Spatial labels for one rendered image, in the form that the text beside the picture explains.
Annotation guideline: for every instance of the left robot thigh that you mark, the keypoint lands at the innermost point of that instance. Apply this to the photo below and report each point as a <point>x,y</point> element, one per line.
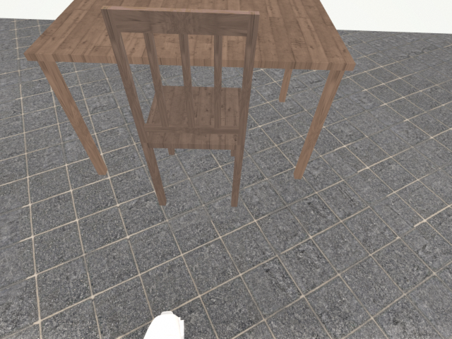
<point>166,326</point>

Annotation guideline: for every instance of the chair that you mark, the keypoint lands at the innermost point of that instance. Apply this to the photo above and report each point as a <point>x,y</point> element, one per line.
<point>187,117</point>

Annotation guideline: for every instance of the table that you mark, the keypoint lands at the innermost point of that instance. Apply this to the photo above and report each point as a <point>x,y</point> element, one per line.
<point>292,34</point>

